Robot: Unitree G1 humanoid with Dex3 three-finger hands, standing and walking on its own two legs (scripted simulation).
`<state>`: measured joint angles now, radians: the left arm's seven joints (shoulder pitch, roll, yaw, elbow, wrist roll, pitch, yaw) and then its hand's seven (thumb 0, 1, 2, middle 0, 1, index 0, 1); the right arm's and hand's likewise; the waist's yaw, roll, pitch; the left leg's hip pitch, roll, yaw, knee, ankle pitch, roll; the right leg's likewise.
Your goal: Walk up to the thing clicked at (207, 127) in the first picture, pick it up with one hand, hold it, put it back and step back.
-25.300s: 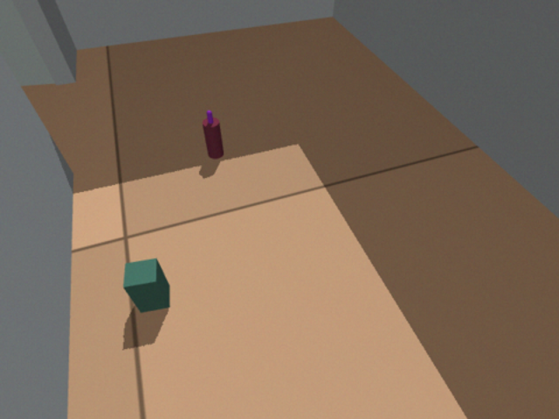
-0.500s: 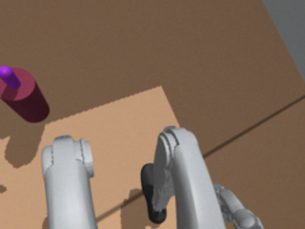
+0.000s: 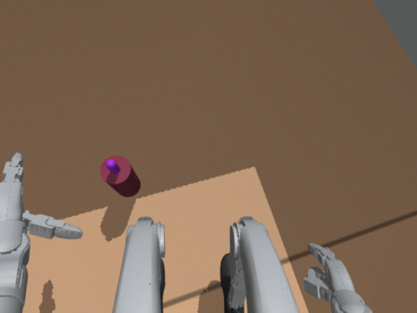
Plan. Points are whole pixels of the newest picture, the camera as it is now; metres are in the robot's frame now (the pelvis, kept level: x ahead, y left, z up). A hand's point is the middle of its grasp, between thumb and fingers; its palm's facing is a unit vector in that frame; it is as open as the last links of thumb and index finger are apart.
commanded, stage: home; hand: left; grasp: from the side
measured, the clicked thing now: (120, 175) +0.44 +0.24 -0.39
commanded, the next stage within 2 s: none
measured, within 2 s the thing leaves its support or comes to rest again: neither
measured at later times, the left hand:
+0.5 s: hand (27, 238) +0.25 +0.22 +0.10, palm faces +0.16 -0.93 -0.33, open 17.3 cm
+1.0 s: hand (28, 269) +0.22 +0.19 +0.14, palm faces +0.16 -0.94 -0.29, open 17.3 cm
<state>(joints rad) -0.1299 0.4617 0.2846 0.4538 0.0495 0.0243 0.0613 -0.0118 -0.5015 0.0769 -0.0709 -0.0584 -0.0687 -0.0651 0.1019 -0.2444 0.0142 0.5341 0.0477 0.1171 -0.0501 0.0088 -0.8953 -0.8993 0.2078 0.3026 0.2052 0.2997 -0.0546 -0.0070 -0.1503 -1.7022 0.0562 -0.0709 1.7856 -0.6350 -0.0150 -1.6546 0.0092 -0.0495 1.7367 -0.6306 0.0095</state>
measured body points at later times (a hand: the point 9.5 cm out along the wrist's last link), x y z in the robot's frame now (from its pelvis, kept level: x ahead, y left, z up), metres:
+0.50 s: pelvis +0.06 +0.01 +0.18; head +0.10 +0.02 +0.62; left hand +0.24 +0.27 +0.12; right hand +0.22 -0.23 +0.09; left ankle +0.07 +0.13 -0.49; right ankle +0.07 -0.13 -0.49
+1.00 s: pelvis +0.07 +0.00 +0.20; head +0.09 +0.00 +0.65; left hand +0.21 +0.24 +0.16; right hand +0.25 -0.23 +0.13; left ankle +0.07 +0.13 -0.49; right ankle +0.07 -0.13 -0.49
